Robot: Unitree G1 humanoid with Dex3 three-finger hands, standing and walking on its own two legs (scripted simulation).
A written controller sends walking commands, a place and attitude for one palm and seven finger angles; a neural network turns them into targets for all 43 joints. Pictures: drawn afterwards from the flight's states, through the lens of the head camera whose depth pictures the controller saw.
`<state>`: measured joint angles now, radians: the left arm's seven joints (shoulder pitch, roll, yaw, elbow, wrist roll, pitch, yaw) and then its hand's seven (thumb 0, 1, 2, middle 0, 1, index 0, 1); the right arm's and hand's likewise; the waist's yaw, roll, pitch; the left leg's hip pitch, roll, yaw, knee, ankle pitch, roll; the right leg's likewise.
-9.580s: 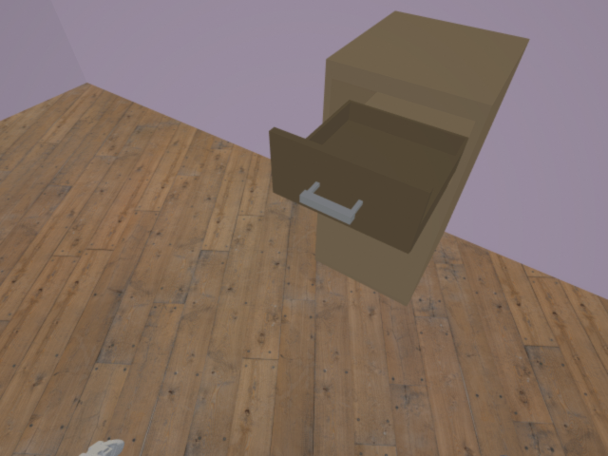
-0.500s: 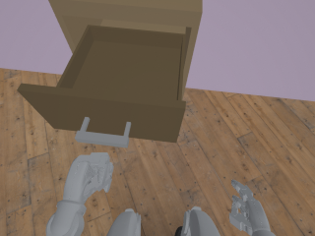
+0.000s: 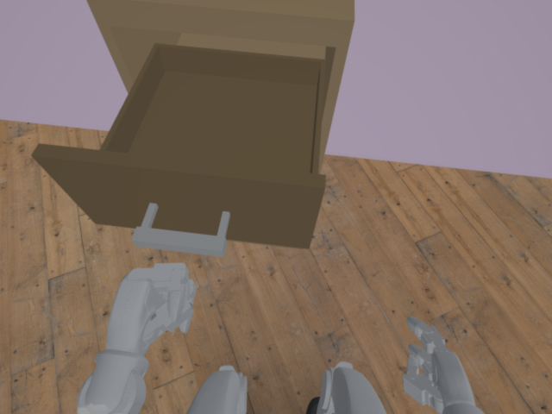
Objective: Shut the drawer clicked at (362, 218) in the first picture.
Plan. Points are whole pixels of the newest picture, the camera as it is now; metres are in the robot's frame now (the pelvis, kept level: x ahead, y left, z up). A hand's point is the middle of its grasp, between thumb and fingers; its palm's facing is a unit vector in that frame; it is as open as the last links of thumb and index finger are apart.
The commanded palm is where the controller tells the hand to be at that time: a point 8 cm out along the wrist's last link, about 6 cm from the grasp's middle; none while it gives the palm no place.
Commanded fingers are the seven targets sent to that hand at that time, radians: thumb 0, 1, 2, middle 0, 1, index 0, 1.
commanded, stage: push the drawer shut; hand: left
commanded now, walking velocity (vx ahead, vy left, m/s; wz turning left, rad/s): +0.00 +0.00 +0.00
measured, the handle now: (184, 228) +0.36 +0.15 +0.04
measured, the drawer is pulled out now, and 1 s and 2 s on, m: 0.27 0.19 0.07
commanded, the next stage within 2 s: none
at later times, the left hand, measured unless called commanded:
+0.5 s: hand (197, 281) +0.29 +0.12 +0.03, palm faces -0.12 -0.99 -0.04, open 2.9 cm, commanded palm +0.29 +0.17 +0.04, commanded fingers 0.00 0.90 0.90 -1.40 -1.60 -1.40 -1.60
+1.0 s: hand (211, 231) +0.36 +0.11 +0.03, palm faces -0.12 -0.99 -0.04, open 3.0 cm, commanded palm +0.35 +0.17 +0.04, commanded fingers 0.00 0.90 0.90 -1.40 -1.60 -1.40 -1.60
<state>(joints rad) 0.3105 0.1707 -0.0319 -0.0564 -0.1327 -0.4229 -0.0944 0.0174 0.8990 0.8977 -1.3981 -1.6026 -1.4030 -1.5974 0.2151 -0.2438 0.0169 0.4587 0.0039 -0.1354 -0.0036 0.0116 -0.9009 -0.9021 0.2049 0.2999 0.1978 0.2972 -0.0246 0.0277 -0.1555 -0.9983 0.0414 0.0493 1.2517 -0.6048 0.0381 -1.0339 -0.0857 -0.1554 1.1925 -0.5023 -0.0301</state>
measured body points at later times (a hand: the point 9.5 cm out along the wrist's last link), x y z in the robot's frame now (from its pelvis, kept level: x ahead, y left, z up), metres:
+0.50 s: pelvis -0.01 +0.00 +0.00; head +0.10 +0.01 +0.44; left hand +0.29 +0.17 +0.04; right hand +0.17 -0.24 -0.09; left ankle +0.00 +0.09 -0.63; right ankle +0.04 -0.11 -0.63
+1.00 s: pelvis -0.02 +0.01 +0.01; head +0.10 +0.01 +0.44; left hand +0.36 +0.17 +0.04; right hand +0.12 -0.24 -0.10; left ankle +0.00 +0.09 -0.63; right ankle +0.04 -0.11 -0.63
